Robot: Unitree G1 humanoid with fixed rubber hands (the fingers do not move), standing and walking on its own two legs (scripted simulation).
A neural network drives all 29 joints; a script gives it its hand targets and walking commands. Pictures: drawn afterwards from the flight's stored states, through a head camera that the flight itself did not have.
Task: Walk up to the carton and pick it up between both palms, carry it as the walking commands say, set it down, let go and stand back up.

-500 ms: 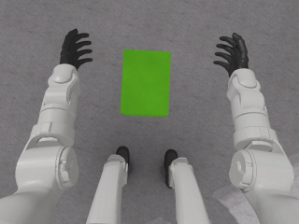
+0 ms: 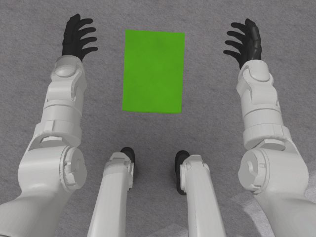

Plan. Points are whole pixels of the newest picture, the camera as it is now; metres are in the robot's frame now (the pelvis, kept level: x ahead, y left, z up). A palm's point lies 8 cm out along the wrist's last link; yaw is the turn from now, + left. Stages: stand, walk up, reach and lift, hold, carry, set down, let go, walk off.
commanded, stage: reach and lift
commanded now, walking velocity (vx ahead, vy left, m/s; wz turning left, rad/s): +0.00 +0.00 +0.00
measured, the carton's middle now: (153, 78) +0.52 +0.02 -0.47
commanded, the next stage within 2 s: none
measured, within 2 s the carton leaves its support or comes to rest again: neither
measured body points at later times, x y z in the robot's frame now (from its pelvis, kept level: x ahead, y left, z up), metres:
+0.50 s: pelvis -0.03 +0.00 -0.13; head +0.32 +0.00 +0.15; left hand +0.51 +0.19 -0.29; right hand +0.52 -0.19 -0.29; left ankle +0.08 +0.13 -0.56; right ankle +0.07 -0.14 -0.56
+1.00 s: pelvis -0.04 +0.00 -0.22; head +0.34 +0.00 +0.02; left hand +0.50 +0.19 -0.42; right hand +0.51 -0.18 -0.42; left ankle +0.08 +0.13 -0.56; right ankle +0.07 -0.14 -0.56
